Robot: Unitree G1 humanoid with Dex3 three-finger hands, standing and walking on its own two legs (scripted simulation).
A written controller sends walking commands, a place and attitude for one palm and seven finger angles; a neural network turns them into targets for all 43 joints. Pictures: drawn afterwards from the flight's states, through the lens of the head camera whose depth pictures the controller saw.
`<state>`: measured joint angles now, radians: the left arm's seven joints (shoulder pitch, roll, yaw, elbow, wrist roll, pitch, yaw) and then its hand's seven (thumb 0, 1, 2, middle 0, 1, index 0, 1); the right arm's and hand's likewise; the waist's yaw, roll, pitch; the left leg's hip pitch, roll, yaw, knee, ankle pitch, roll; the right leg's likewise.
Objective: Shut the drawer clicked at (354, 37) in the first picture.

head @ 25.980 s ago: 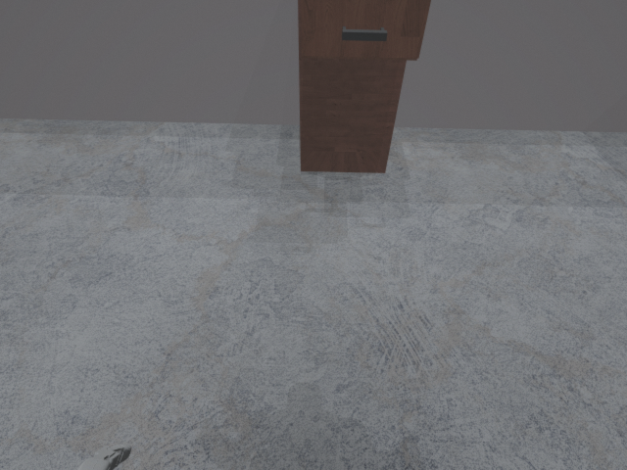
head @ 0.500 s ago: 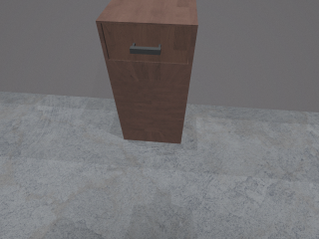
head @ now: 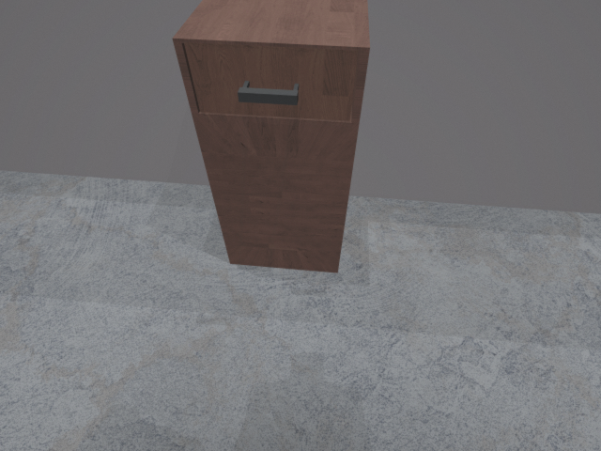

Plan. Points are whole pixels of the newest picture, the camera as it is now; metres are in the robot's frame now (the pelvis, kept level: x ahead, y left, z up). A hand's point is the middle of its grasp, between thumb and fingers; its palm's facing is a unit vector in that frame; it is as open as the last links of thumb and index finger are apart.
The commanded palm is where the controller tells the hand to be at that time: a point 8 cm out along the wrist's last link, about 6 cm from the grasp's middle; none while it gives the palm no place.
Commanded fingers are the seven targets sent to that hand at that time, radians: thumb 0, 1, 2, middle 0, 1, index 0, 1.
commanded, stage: look to check the result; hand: left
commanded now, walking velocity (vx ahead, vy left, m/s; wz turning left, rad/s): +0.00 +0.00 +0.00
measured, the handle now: (269, 91) +0.86 +0.12 +0.03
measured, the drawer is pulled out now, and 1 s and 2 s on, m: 0.00 0.00 0.00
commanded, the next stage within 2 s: stand and wait in 0.24 s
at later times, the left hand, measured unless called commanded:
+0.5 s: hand out of the picture -0.01 +0.15 -0.18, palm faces +0.05 -0.98 -0.17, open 7.4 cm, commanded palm none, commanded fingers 0.00 0.90 0.90 -0.20 -0.30 -0.20 -0.30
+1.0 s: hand out of the picture -0.01 +0.15 -0.17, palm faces +0.05 -0.98 -0.18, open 7.4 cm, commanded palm none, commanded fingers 0.00 0.90 0.90 -0.20 -0.30 -0.20 -0.30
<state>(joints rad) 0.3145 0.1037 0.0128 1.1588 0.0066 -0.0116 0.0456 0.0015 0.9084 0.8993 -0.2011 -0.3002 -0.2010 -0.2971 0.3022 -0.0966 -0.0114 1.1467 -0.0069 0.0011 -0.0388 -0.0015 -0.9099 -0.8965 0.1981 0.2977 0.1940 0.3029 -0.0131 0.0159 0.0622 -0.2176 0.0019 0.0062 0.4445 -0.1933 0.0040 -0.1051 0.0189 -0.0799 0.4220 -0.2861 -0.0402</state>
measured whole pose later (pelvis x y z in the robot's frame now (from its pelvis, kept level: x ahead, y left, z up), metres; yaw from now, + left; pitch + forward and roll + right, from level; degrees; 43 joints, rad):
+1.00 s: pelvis +0.01 -0.01 +0.00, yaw +0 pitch -2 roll +0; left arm 0.30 0.10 0.02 1.16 0.01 -0.01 0.04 0.00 0.91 0.90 -0.20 -0.30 -0.20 -0.30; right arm 0.29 -0.11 -0.01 1.16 -0.01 0.00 -0.04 0.00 -0.91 -0.90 0.20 0.30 0.19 0.30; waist -0.01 0.01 0.07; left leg -0.18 0.00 0.01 0.42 -0.20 -0.01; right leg -0.08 0.02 -0.08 0.40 -0.30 -0.05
